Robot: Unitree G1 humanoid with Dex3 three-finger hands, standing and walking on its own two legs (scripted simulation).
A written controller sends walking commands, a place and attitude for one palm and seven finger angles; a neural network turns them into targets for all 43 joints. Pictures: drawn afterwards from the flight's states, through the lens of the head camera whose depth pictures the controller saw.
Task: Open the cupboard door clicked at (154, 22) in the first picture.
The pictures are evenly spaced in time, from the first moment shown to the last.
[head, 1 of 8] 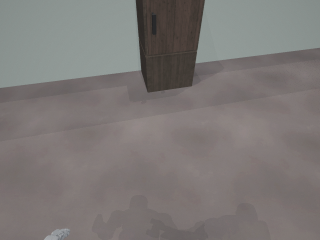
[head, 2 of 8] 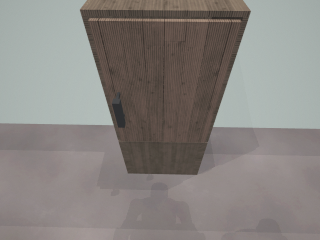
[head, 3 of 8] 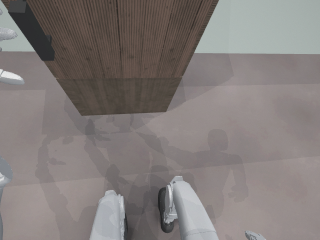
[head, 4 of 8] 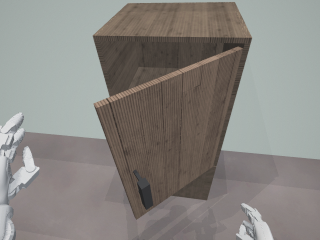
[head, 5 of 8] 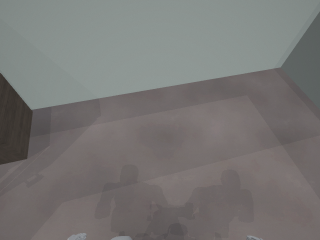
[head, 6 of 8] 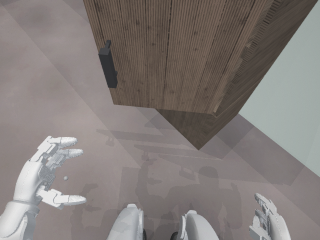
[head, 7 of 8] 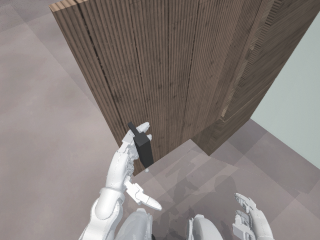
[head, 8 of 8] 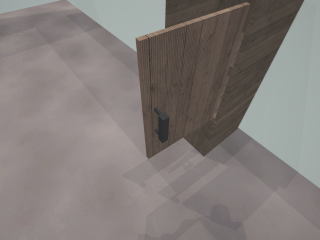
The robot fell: no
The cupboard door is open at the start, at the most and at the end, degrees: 0 87 86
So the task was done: yes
